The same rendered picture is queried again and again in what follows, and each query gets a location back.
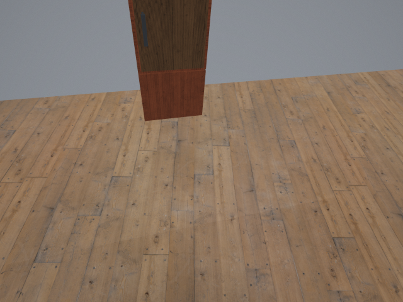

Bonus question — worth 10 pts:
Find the handle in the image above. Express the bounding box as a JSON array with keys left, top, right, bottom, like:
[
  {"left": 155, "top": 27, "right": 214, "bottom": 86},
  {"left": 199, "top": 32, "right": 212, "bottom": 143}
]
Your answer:
[{"left": 141, "top": 12, "right": 148, "bottom": 47}]

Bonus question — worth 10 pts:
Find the cupboard door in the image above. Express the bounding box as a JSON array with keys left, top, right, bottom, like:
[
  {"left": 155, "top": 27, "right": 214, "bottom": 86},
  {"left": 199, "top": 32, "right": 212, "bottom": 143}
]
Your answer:
[{"left": 132, "top": 0, "right": 209, "bottom": 72}]

